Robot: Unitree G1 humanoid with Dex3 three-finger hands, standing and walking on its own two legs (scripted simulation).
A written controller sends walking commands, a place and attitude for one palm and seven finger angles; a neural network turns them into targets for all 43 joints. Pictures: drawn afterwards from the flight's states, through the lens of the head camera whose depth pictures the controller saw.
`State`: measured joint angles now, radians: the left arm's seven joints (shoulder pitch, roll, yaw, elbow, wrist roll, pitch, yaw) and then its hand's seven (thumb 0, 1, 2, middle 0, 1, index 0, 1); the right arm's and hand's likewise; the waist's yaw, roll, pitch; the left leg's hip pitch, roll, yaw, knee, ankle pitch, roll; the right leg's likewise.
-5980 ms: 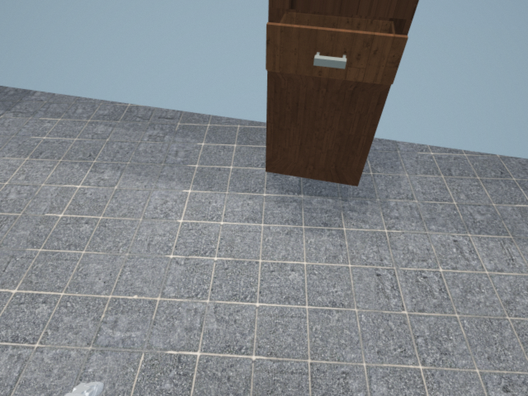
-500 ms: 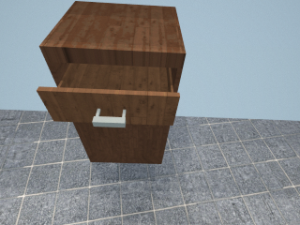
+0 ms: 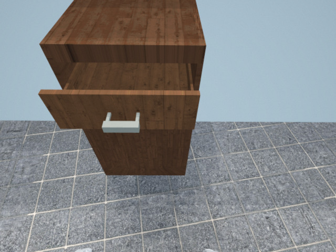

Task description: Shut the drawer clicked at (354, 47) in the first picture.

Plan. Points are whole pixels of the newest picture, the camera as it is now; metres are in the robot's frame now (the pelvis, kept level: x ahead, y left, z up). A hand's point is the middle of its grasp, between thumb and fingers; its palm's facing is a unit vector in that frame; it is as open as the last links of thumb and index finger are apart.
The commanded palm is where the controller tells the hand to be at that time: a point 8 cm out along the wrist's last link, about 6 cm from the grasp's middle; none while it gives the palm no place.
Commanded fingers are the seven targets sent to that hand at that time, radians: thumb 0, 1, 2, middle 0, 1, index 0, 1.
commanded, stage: come to a stop and stand still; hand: left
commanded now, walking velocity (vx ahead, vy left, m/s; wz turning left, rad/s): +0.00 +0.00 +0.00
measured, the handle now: (122, 121) +0.47 +0.16 +0.00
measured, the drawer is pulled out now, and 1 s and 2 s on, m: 0.15 0.15 0.15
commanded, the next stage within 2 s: look again from close up in 0.76 s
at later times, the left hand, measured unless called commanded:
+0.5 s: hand out of the picture +0.00 +0.21 -0.16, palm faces -0.01 -0.97 -0.23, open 7.4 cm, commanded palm none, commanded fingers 0.00 0.90 0.90 -0.20 -0.30 -0.20 -0.30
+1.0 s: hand out of the picture +0.06 +0.19 -0.16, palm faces -0.04 -0.97 -0.23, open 7.3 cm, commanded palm none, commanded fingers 0.00 0.90 0.90 -0.20 -0.30 -0.20 -0.30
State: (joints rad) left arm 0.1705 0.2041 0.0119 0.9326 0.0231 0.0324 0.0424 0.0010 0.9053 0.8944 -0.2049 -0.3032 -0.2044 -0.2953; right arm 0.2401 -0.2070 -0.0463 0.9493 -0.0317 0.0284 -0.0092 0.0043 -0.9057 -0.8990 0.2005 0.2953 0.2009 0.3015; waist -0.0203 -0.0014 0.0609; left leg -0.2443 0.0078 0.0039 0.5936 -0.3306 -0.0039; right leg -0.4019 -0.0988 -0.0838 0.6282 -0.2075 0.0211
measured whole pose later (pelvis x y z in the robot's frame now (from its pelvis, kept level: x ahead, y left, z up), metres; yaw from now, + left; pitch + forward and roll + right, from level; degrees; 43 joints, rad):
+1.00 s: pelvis +0.01 +0.01 +0.01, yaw -3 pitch -3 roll +1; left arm 0.24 0.17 0.00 1.04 0.01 0.00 0.04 0.00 0.91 0.89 -0.20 -0.30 -0.20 -0.29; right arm 0.27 -0.16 -0.02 1.10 -0.02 0.00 -0.01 0.00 -0.90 -0.90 0.20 0.30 0.20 0.30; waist -0.02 0.00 0.05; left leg -0.12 0.00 0.06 0.48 -0.31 0.01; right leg -0.29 -0.06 0.03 0.48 -0.15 0.05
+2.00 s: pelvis +0.02 -0.01 -0.07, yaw +2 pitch +12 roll -1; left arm 0.61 0.16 0.05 -0.16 -0.17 -0.45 -0.13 0.02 0.90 0.90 -0.57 -0.70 -0.57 -0.70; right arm 0.14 -0.25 -0.04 0.40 -0.01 -0.22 0.00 0.01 -0.90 -0.90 0.20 0.30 0.20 0.30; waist 0.06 -0.02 -0.12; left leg -0.73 0.02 -0.06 1.14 -0.62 -0.03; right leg -0.85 -0.06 -0.07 1.10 -0.45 0.01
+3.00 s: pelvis +0.05 +0.01 -0.02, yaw +2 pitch +5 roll -1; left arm 0.32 0.14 -0.07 -0.33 -0.11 -0.06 -0.01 0.01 0.90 0.90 -1.39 -1.60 -1.39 -1.59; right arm 0.28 -0.22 0.06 0.49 0.01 -0.21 -0.02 0.01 -0.90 -0.90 0.20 0.30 0.21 0.30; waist 0.02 0.04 -0.09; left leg -0.39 0.01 -0.03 0.81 -0.51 -0.01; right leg -0.52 -0.06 -0.04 0.79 -0.36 0.03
